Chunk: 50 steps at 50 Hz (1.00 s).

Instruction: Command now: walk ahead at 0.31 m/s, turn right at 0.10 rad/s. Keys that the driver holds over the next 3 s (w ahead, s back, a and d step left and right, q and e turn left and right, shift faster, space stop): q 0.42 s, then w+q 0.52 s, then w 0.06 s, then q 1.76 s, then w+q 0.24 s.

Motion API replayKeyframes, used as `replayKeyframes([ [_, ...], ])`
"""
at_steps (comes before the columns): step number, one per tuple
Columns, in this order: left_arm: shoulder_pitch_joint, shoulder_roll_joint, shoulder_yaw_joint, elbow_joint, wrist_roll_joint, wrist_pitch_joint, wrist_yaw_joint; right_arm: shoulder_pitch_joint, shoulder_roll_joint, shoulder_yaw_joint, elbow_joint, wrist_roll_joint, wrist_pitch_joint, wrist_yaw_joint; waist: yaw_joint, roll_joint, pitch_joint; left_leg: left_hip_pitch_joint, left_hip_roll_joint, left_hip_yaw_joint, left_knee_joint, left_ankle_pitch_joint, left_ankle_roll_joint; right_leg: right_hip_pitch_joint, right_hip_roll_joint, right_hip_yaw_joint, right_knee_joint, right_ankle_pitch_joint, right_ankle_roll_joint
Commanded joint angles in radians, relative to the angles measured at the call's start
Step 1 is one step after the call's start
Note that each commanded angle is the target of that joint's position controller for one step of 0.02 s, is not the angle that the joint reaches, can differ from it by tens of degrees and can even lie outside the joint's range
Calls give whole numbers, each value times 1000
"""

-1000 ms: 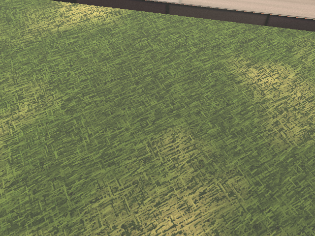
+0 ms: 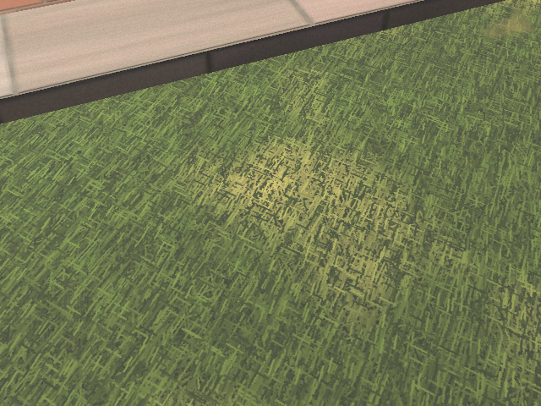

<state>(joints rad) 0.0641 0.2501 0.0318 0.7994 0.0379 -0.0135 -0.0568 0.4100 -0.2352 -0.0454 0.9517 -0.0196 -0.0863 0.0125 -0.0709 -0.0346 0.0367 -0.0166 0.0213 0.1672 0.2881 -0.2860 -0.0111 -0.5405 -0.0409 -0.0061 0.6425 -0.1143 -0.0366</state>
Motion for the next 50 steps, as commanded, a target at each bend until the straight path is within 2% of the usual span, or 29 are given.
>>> replayKeyframes([
  [1,43,41,3,-23,8,-32,17,-6,-155,-27,-18,11,1,-5,67,160,-21,-42,195,-110,72,736,119,198,56,-58,-140,30,-29],
  [2,155,57,8,24,20,-47,26,-5,-146,-24,-11,17,7,-8,117,120,-70,-61,154,-95,206,734,96,346,69,-61,-235,122,-44],
  [3,263,115,21,57,38,-64,36,14,-113,-12,-22,22,4,-10,147,55,-160,-171,109,-82,355,516,66,553,-45,19,-219,362,-57],
  [4,354,207,40,60,46,-66,49,98,-6,16,-53,36,5,-11,139,-180,-324,-416,12,-47,654,-170,33,861,-380,305,-114,871,-160],
  [5,364,232,56,65,-22,-50,59,131,-63,-2,-15,54,31,-31,164,-200,-435,-436,-63,-165,833,-374,35,831,-429,381,-150,1001,-257],
  [6,297,182,44,54,-37,-43,63,73,-105,-18,-18,39,45,-36,139,-103,-336,-464,-19,-223,881,-347,43,730,-370,266,-183,912,-235],
  [7,205,125,27,39,-31,-42,70,10,-93,-20,-31,28,49,-33,111,-91,-211,-504,3,-208,869,-288,44,619,-326,202,-223,823,-202],
  [8,155,82,13,34,-27,-42,78,-14,-87,-24,-27,18,57,-32,85,-72,-133,-498,23,-207,839,-224,38,525,-286,145,-267,752,-170],
  [9,125,64,8,30,-29,-40,87,-8,-79,-28,-23,5,70,-27,59,-79,-102,-459,33,-199,815,-176,28,447,-260,95,-300,683,-151],
  [10,117,61,8,28,-24,-40,91,7,-67,-29,-16,-2,84,-24,47,-73,-105,-416,22,-183,827,-144,21,399,-248,60,-314,665,-148],
  [12,113,74,13,27,-22,-45,95,17,-45,-33,-22,-1,102,-20,26,-60,-122,-394,8,-167,839,-114,8,355,-252,18,-332,619,-173],
  [14,104,75,16,29,-17,-44,99,-16,-38,-36,-42,-4,118,-18,20,-75,-102,-410,17,-159,778,-86,3,316,-255,-14,-352,466,-180],
  [17,103,81,21,33,-13,-30,102,-101,-33,-30,-86,-10,139,-7,38,-113,-74,-390,31,-137,625,-36,8,276,-249,-47,-373,210,-171],
  [21,125,125,41,38,-8,-6,94,-158,-56,-31,-136,-7,147,8,63,-100,-84,-337,22,-103,506,-82,32,284,-295,-37,-340,62,-171],
  [23,128,155,54,33,-9,1,86,-160,-66,-32,-152,-5,141,17,66,-92,-96,-273,13,-82,425,-107,60,261,-311,-19,-351,-239,-143],
  [24,108,165,59,25,-14,7,84,-133,-71,-35,-150,-7,136,23,44,-67,-89,-190,-4,-66,342,-97,81,202,-300,-30,-336,-409,-113],
  [25,103,146,58,20,-12,15,82,-67,-87,-44,-122,-9,129,25,22,-10,-80,-84,-31,-76,276,-137,106,114,-265,-60,-263,-550,-72],
  [26,96,90,47,7,-5,26,74,21,-138,-58,-93,-13,118,17,-11,200,-32,-45,79,-291,65,-351,158,-3,-167,-166,5,-623,-14],
  [27,41,8,23,-58,-7,31,68,47,-252,-77,-122,2,111,6,-27,417,24,-37,343,-812,-164,-714,278,-279,26,-192,301,-597,50],
  [28,-46,86,40,-84,13,23,67,17,-234,-75,-126,-10,115,-15,-35,262,107,-153,347,-865,-261,-710,319,-299,12,-12,365,-438,48],
  [29,-22,121,52,-78,-8,12,57,-48,-205,-65,-133,-3,117,-30,25,225,124,-196,302,-756,-239,-614,289,-262,-18,15,353,-304,49],
  [30,31,128,56,-48,-15,-1,46,-100,-182,-58,-145,7,108,-28,65,193,114,-186,238,-650,-220,-439,250,-213,-27,21,321,-206,55],
  [32,91,114,57,3,11,-10,36,-127,-154,-52,-158,11,79,-20,76,140,33,-117,154,-509,-168,-153,221,-147,-15,6,328,-98,59],
  [33,93,102,56,4,12,-7,32,-101,-144,-49,-151,15,65,-14,73,113,-1,-82,143,-490,-151,-83,221,-139,-10,8,329,-76,58],
  [38,-9,83,50,-33,1,0,35,10,-165,-59,-123,15,42,-8,24,130,12,-10,143,-513,-143,-26,250,-198,-8,16,204,-33,91],
  [45,-141,86,35,-100,-13,-24,28,66,-192,-71,-115,3,34,-14,-24,143,33,-5,143,-557,-53,147,265,-121,16,20,-5,-60,94],
  [47,-111,100,35,-112,-17,-35,29,40,-204,-75,-126,0,30,-16,3,152,18,-34,148,-582,-5,258,243,-19,29,24,-52,-88,73],
  [49,14,111,40,-82,-21,-49,38,-16,-213,-76,-139,2,27,-18,67,148,-12,-117,133,-565,58,346,199,204,55,-5,-130,-91,42],
  [50,125,124,48,-48,-13,-60,48,-29,-204,-72,-138,7,22,-16,121,109,-57,-167,84,-527,174,417,170,380,70,-17,-191,-59,22],
])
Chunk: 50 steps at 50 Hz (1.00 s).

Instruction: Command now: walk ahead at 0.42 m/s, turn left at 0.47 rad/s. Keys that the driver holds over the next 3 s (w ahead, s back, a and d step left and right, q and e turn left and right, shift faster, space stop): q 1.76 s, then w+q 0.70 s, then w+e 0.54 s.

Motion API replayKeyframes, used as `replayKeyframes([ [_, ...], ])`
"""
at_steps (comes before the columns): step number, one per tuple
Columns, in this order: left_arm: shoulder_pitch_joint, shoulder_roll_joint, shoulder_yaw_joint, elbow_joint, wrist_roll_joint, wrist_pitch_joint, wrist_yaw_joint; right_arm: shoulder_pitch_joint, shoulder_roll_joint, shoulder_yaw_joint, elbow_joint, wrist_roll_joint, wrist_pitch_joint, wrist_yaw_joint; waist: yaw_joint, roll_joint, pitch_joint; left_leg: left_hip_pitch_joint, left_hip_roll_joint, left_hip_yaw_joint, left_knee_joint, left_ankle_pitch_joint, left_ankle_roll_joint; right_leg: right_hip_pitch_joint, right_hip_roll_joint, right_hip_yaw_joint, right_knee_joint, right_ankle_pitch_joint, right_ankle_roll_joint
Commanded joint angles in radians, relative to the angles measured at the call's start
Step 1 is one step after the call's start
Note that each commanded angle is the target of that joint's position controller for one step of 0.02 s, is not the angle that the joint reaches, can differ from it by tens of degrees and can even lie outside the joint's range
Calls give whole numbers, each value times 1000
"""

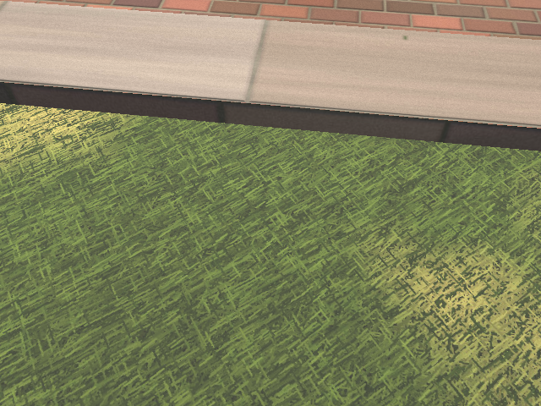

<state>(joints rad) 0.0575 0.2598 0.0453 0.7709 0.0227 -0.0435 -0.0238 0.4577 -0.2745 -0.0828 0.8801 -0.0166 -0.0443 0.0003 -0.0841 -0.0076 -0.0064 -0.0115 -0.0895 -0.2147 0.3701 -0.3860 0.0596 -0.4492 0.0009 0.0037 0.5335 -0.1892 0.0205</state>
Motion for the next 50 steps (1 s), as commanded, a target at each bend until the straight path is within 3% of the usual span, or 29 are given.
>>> replayKeyframes([
  [1,255,182,53,-4,20,-45,33,-78,-121,-22,-75,14,-27,3,189,-27,-96,-263,101,-63,349,480,59,480,-107,117,-142,-69,-75],
  [2,348,293,72,-14,39,-42,47,-54,-40,-4,-123,37,-29,0,195,-254,-206,-515,-52,84,649,49,11,693,-378,518,-244,-173,-148],
  [3,296,279,70,-7,21,-29,46,5,-87,-10,-113,11,-16,-8,120,-263,-184,-604,-30,88,792,-157,15,625,-453,703,-272,8,-211],
  [4,229,184,47,-32,11,-25,39,10,-105,-14,-78,1,-1,-12,88,-99,-85,-596,31,75,848,-103,17,521,-425,548,-231,143,-214],
  [5,187,115,29,-37,3,-28,36,-32,-97,-13,-67,-1,7,-5,84,-14,-24,-569,64,95,833,-52,5,434,-368,371,-219,323,-201],
  [6,167,81,16,-38,3,-29,37,-58,-88,-15,-72,-5,16,1,72,-32,-6,-547,89,112,794,-24,-6,389,-318,247,-224,449,-173],
  [7,174,72,10,-29,1,-33,40,-76,-87,-16,-80,-15,29,9,68,-86,-4,-535,95,128,777,-7,-20,371,-284,166,-220,580,-161],
  [10,202,98,15,-15,-5,-43,39,-105,-68,-12,-96,-6,54,32,60,-130,-40,-543,66,161,774,57,-45,384,-259,41,-210,809,-170],
  [13,197,105,17,-10,-11,-30,47,-197,-48,1,-135,-10,65,45,68,-123,-21,-591,83,192,657,128,-63,394,-261,-33,-230,775,-186],
  [17,189,116,20,-4,-13,-14,50,-289,-20,23,-176,-12,66,63,84,-126,-12,-470,98,253,419,244,-48,345,-240,-135,-217,689,-175],
  [22,216,159,40,8,-19,12,51,-313,-60,14,-211,-21,64,58,95,-115,-18,-369,71,292,252,143,12,386,-278,-147,-57,664,-152],
  [23,213,162,42,8,-21,20,53,-271,-64,9,-202,-27,56,52,74,-85,-42,-305,51,298,184,163,31,377,-267,-166,53,654,-137],
  [24,237,166,43,12,-19,27,51,-195,-85,1,-184,-37,42,38,33,-3,-94,-177,51,254,79,313,61,323,-229,-195,227,563,-92],
  [25,283,129,33,-25,-8,33,46,-125,-203,-27,-192,-39,32,21,25,190,-187,24,301,-51,73,716,135,126,-156,-224,513,93,-34],
  [26,274,87,22,-75,-8,55,43,-114,-287,-52,-202,9,46,16,37,276,-256,100,498,-384,36,982,342,-94,46,-126,715,-528,4],
  [27,236,102,24,-54,16,75,47,-80,-231,-43,-188,41,56,13,16,71,-231,97,453,-271,61,967,340,-125,-29,11,770,-483,12],
  [28,216,86,15,-72,-4,77,49,-154,-208,-39,-203,26,69,3,28,136,-168,-9,429,-253,-4,682,350,-156,-25,11,764,-415,16],
  [29,171,101,18,-66,-3,74,54,-242,-150,-21,-209,16,81,-6,60,81,-45,-132,341,-172,-63,483,274,-151,-63,29,676,-315,19],
  [30,161,118,26,-72,7,76,54,-300,-122,-11,-220,17,85,-12,89,112,-9,-206,273,-119,-73,416,219,-109,-69,29,597,-262,18],
  [31,193,120,26,-55,13,83,51,-316,-108,-5,-221,6,86,-11,103,117,-16,-240,232,-76,-65,465,196,-61,-52,10,581,-232,23],
  [34,210,91,21,-59,4,96,43,-272,-150,-21,-211,2,73,3,100,77,-66,-237,219,-86,-59,460,188,-24,-25,12,501,-224,28],
  [39,130,92,20,-97,1,98,48,-239,-167,-33,-208,-7,80,10,61,126,-50,-234,218,-200,-91,165,183,-40,-10,38,364,-207,23],
  [42,116,90,17,-111,-7,87,52,-237,-173,-39,-209,-12,85,15,54,131,-51,-241,211,-248,-73,170,172,13,18,41,277,-221,10],
  [45,159,93,16,-111,-19,74,59,-255,-173,-42,-211,-10,88,20,70,147,-60,-247,201,-302,-46,256,144,117,54,40,133,-237,-18],
  [47,243,90,16,-92,-18,61,71,-288,-164,-40,-212,7,91,16,124,132,-54,-319,151,-295,-6,206,77,281,60,32,-123,-126,-43],
  [48,253,154,29,-94,-5,54,81,-274,-121,-29,-220,18,87,10,115,24,-42,-407,76,-227,85,50,12,353,-77,159,-264,-175,-73],
  [49,200,264,51,-124,9,56,82,-260,-70,-19,-244,31,81,5,93,-212,-26,-581,-100,11,313,-108,-44,390,-345,462,-368,-264,-168],
  [50,154,256,53,-132,16,60,73,-266,-152,-39,-229,-18,79,0,93,-176,20,-576,-66,84,526,-155,-58,247,-410,482,-352,-149,-246],
])
Over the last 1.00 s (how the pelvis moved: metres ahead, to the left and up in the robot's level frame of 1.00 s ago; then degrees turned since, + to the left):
0.24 0.05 -0.01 31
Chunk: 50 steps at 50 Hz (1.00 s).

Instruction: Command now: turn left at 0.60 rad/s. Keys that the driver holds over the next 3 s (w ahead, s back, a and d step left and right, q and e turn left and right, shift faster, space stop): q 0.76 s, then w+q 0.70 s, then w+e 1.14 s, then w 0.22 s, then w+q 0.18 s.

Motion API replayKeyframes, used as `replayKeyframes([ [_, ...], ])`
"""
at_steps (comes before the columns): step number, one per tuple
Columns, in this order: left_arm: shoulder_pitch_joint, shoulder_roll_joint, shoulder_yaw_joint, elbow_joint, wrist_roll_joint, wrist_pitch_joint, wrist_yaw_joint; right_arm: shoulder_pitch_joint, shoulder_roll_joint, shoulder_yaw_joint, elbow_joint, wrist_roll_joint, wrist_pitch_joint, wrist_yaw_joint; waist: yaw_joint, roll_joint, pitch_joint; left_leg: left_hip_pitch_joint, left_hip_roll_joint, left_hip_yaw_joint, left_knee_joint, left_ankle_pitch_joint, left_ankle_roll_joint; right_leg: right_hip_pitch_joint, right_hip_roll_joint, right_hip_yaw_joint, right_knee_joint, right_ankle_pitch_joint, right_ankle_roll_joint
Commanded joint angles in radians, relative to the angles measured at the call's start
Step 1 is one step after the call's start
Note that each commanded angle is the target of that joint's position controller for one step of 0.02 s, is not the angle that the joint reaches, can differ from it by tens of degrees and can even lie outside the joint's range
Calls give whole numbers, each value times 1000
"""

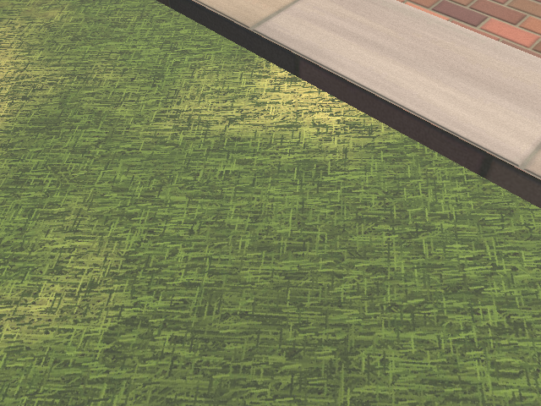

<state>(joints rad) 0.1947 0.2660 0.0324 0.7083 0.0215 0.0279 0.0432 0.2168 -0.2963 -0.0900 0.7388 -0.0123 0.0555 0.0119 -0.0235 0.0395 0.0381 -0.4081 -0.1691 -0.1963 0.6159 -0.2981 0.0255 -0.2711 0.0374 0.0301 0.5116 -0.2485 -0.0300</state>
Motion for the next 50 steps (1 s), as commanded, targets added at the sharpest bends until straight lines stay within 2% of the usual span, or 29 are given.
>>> replayKeyframes([
  [1,-18,173,44,-82,12,-14,2,-14,-148,-42,-73,-26,-20,-5,3,-151,-14,-127,46,51,389,-200,-25,20,-397,374,-299,24,-198],
  [2,-64,130,32,-88,6,-16,-3,21,-136,-41,-51,-23,-14,4,-27,-124,-3,-108,51,59,463,-145,-30,5,-327,259,-273,113,-169],
  [3,-91,121,29,-96,4,-17,-3,51,-128,-40,-38,-19,-5,14,-41,-155,-17,-115,54,73,524,-105,-38,42,-277,179,-252,179,-146],
  [5,-66,117,28,-99,4,-19,0,60,-116,-33,-32,-9,5,29,-18,-176,-34,-152,66,113,560,-101,-63,123,-249,91,-211,354,-147],
  [8,42,137,40,-71,1,-21,1,-26,-94,-18,-64,-3,11,33,48,-173,-47,-203,93,142,471,-118,-90,266,-280,64,-168,493,-169],
  [10,77,154,48,-57,3,-20,-1,-58,-83,-10,-79,0,16,36,69,-192,-57,-189,110,158,393,-139,-94,310,-303,51,-149,538,-177],
  [15,51,188,62,-50,6,-16,-23,-82,-68,7,-106,13,17,41,68,-237,-74,17,129,241,162,-173,-56,224,-318,-29,-107,568,-160],
  [18,42,204,68,-40,-5,-11,-31,-56,-71,8,-108,10,7,35,43,-233,-84,124,117,273,-23,-99,-21,188,-326,-58,-33,540,-127],
  [19,32,203,68,-37,-15,-7,-31,-22,-70,9,-99,-1,-2,28,11,-197,-91,211,110,270,-164,22,-4,135,-313,-93,34,462,-86],
  [20,67,188,66,-28,-13,-5,-33,9,-112,0,-92,-18,-16,16,-7,-81,-110,339,163,150,-286,128,18,22,-280,-143,167,298,-23],
  [21,107,92,42,-65,11,6,-39,20,-228,-17,-110,-22,-31,6,35,213,-125,481,467,-245,-309,458,86,-238,-162,-210,434,-326,50],
  [22,-7,109,37,-118,7,23,-24,107,-296,-46,-102,6,-32,7,-60,221,-129,406,559,-339,-261,719,265,-328,-51,-81,554,-436,65],
  [23,-32,136,43,-107,0,32,-21,108,-239,-33,-86,12,-30,6,-47,108,-92,414,505,-254,-256,694,278,-354,-84,-23,622,-372,66],
  [24,-30,138,46,-93,-11,29,-24,39,-187,-16,-91,14,-27,0,-14,85,-38,361,438,-178,-269,624,249,-349,-93,-7,615,-284,63],
  [25,-15,149,50,-76,-12,22,-27,-25,-159,-7,-99,9,-21,-6,18,71,-22,340,371,-128,-278,564,206,-332,-103,2,578,-213,65],
  [27,30,160,55,-52,6,23,-34,-43,-142,1,-102,14,-21,-14,32,89,-59,341,320,-90,-271,609,190,-288,-84,-11,581,-152,78],
  [30,24,138,50,-54,-1,31,-37,-6,-162,-6,-88,10,-28,-10,24,59,-78,341,313,-117,-274,548,195,-283,-68,-8,532,-135,85],
  [33,-13,130,46,-67,0,37,-31,27,-172,-12,-78,3,-26,-8,3,80,-58,327,313,-178,-285,413,208,-295,-57,0,448,-144,85],
  [38,-57,122,40,-88,-6,25,-24,44,-189,-21,-73,-8,-22,-4,-11,77,-59,279,309,-268,-262,349,215,-234,-25,17,332,-157,65],
  [39,-53,124,38,-90,-4,21,-26,55,-193,-24,-70,-10,-21,-2,-14,74,-83,269,299,-292,-273,230,218,-200,-15,15,307,-166,59],
  [41,-61,125,35,-95,-1,10,-30,45,-190,-26,-71,-17,-18,6,-13,86,-70,215,277,-355,-308,-67,220,-139,5,17,235,-191,45],
  [43,-18,117,31,-85,-9,-3,-25,1,-185,-27,-78,-19,-17,12,30,92,-36,101,247,-394,-313,-235,198,11,25,19,88,-197,22],
  [44,53,103,29,-62,-12,-13,-16,-38,-175,-25,-84,-12,-17,9,88,67,-22,-6,204,-371,-277,-294,160,167,26,13,-61,-117,7],
  [45,123,139,38,-41,-7,-26,-2,-46,-138,-16,-90,-3,-25,1,125,-24,-19,-158,134,-293,-168,-380,99,335,-49,83,-180,-144,-11],
  [46,183,251,57,-46,6,-36,7,-20,-46,8,-114,12,-34,-4,128,-253,-86,-274,4,-69,155,-397,32,435,-343,419,-326,-470,-65],
  [47,141,315,76,-38,23,-38,3,-65,-111,-3,-121,-23,-43,-10,111,-213,21,-369,-12,-9,302,-238,21,278,-429,635,-417,-614,-120],
  [48,94,250,62,-36,19,-41,-2,-65,-153,-15,-116,-35,-47,-3,55,-138,81,-348,71,-20,372,-146,21,194,-409,566,-396,-598,-129],
  [49,44,195,47,-42,7,-46,-9,-22,-153,-17,-87,-31,-49,13,25,-135,89,-322,86,1,400,-84,12,173,-348,459,-398,-524,-111],
  [50,19,169,40,-48,2,-52,-14,19,-144,-16,-60,-28,-47,29,9,-160,77,-299,93,29,440,-32,0,176,-296,354,-400,-424,-95],
])
Over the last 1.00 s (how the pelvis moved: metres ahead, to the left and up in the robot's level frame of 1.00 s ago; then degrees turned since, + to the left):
0.20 -0.03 0.00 33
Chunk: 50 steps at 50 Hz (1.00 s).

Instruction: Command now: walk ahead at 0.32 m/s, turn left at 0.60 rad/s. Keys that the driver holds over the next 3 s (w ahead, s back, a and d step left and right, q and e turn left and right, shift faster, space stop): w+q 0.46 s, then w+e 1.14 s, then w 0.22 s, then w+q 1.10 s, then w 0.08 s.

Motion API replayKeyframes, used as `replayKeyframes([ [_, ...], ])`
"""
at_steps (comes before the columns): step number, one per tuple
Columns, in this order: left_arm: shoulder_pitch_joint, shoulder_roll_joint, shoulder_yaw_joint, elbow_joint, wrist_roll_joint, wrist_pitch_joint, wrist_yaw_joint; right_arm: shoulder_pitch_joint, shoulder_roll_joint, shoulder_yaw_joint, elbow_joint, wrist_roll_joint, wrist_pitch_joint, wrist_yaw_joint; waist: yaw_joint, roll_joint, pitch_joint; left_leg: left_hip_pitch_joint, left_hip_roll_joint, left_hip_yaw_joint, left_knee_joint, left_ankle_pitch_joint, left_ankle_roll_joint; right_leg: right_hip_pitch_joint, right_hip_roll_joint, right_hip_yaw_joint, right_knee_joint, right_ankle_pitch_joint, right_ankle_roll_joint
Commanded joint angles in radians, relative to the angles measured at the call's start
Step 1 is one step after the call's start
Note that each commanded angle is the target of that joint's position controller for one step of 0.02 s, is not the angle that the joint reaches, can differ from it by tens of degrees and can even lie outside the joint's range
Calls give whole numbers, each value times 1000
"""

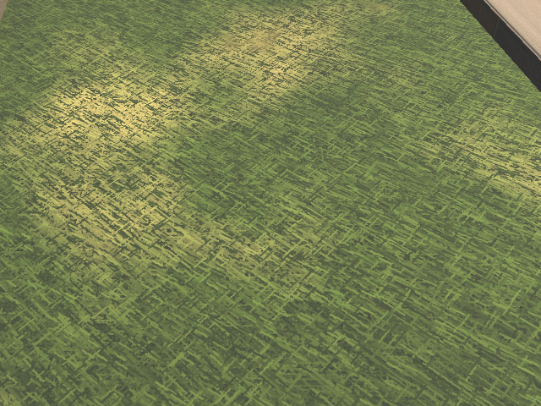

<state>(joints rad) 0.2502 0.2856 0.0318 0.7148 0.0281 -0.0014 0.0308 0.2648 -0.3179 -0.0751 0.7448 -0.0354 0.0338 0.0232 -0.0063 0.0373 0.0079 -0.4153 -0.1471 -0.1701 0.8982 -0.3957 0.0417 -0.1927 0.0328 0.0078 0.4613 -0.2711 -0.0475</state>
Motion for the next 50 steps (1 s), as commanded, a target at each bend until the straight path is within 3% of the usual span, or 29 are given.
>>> replayKeyframes([
  [1,-32,132,36,-52,-7,-29,-2,-14,-115,-30,-51,-8,-22,32,-5,-176,101,-288,82,31,201,104,-23,96,-263,298,-354,-324,-76],
  [3,20,123,37,-30,-5,-48,-13,-45,-88,-20,-59,-4,-21,49,15,-154,93,-319,108,47,243,163,-30,123,-253,208,-353,-192,-80],
  [6,105,121,44,8,-4,-68,-23,-113,-68,-12,-73,-2,-22,55,50,-127,97,-395,131,57,230,216,-41,196,-261,123,-344,-51,-84],
  [11,170,108,42,58,-4,-78,-28,-241,-33,7,-106,-5,-28,65,86,-131,121,-415,157,126,48,264,-44,252,-265,-8,-324,212,-91],
  [15,204,117,40,103,-5,-79,-22,-357,0,33,-159,-8,-35,81,102,-145,131,-315,171,247,-163,239,-1,265,-284,-101,-291,422,-84],
  [16,210,123,40,114,-5,-75,-19,-359,1,37,-164,-10,-34,80,96,-148,125,-273,160,271,-208,212,19,276,-287,-125,-265,502,-78],
  [18,206,150,40,130,-7,-67,-12,-295,-14,32,-152,-14,-35,66,48,-168,65,-105,89,325,-268,140,69,280,-289,-184,-124,896,-60],
  [19,209,169,42,138,-7,-61,-8,-206,-34,22,-130,-14,-40,57,2,-174,1,12,46,334,-286,109,98,279,-294,-204,19,1065,-57],
  [20,203,178,40,137,-12,-56,-5,-53,-62,6,-85,-17,-49,46,-69,-162,-95,220,19,311,-345,138,132,209,-294,-221,217,1050,-46],
  [21,184,173,36,117,-10,-56,-8,123,-117,-20,-29,-23,-53,27,-151,-102,-194,487,83,193,-393,97,169,19,-272,-232,484,810,-21],
  [22,219,36,5,41,-13,-62,-36,129,-227,-47,-39,-13,-48,8,-82,169,-310,813,424,-330,-441,-74,291,-409,-124,-211,836,-153,38],
  [23,112,130,28,6,-9,-70,-36,163,-238,-52,-63,16,-40,2,-136,72,-379,814,510,-649,-580,21,342,-516,-37,-18,987,-242,43],
  [24,43,134,29,-10,-21,-74,-38,125,-196,-42,-25,17,-39,-10,-116,13,-220,719,475,-422,-589,199,309,-580,-103,18,964,-108,30],
  [25,63,104,14,4,-27,-83,-38,79,-133,-24,-14,21,-48,-17,-66,-14,-113,557,442,-284,-597,387,280,-524,-138,3,873,-46,22],
  [26,88,94,13,31,-18,-77,-40,33,-86,-8,-11,17,-61,-19,-18,-48,-56,444,388,-181,-610,504,236,-456,-165,5,792,-38,22],
  [27,133,87,11,51,-1,-58,-44,2,-59,5,-6,18,-72,-21,21,-34,-38,358,349,-107,-630,571,214,-380,-175,8,749,-42,28],
  [29,184,72,12,87,7,-26,-60,8,-43,16,15,19,-99,-16,46,-12,-34,289,320,-25,-676,624,194,-315,-169,1,706,-26,32],
  [31,151,61,16,88,0,-15,-71,30,-60,13,42,21,-114,-12,44,2,4,274,304,32,-725,608,169,-363,-164,-1,668,39,32],
  [34,24,59,22,59,-11,-12,-73,75,-55,17,75,19,-121,-13,4,11,67,303,285,105,-771,597,111,-479,-136,26,583,155,30],
  [39,-103,31,11,29,-7,-26,-77,99,-33,35,111,20,-135,-26,-24,14,87,389,285,209,-773,733,64,-498,-82,-14,360,309,17],
  [43,-200,10,-8,-10,-1,-32,-85,159,-36,46,160,14,-132,-48,-47,4,93,517,315,262,-719,983,42,-460,-41,-116,193,275,-24],
  [45,-154,29,-3,-4,0,-30,-79,158,-70,42,172,7,-128,-63,-14,38,39,577,332,285,-587,1304,21,-363,22,-166,164,175,-64],
  [47,38,71,13,51,4,-33,-70,125,-109,31,166,-3,-114,-76,78,70,-53,567,355,293,-321,1444,12,-181,65,-154,136,84,-113],
  [48,189,106,31,97,11,-42,-63,92,-128,25,151,-1,-109,-73,153,58,-120,471,344,310,-97,1304,12,9,64,-107,51,103,-151],
  [49,313,182,59,121,20,-40,-50,59,-107,32,113,7,-116,-66,217,-46,-208,258,267,343,250,848,14,240,-109,114,14,68,-231],
  [50,239,268,85,104,2,-25,-40,123,-17,44,64,20,-128,-43,95,-321,-273,-219,28,251,629,-120,-42,534,-371,685,-48,206,-417],
])
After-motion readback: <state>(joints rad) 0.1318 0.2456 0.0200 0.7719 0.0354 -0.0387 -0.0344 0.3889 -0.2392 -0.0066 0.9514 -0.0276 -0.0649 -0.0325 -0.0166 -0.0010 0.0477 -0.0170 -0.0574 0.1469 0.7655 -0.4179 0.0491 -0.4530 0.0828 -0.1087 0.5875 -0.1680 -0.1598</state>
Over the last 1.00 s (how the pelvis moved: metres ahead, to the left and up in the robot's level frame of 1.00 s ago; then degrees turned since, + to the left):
0.03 0.01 0.01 36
